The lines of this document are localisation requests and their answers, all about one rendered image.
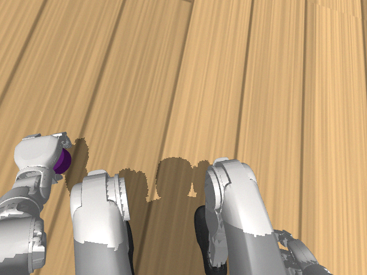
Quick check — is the right robot foot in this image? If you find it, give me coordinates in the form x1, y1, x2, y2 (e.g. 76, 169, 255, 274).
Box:
194, 205, 227, 275

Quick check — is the left robot hand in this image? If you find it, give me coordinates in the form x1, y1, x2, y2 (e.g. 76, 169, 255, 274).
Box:
14, 132, 72, 184

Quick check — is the tin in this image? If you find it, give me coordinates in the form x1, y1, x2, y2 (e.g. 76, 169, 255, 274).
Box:
53, 148, 72, 174

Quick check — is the right robot arm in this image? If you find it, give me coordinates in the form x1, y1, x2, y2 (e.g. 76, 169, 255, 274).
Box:
302, 264, 333, 275

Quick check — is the right robot hand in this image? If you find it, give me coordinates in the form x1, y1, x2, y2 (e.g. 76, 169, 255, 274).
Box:
274, 229, 319, 275

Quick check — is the left robot arm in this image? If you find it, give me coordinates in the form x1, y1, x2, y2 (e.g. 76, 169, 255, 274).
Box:
0, 167, 53, 275

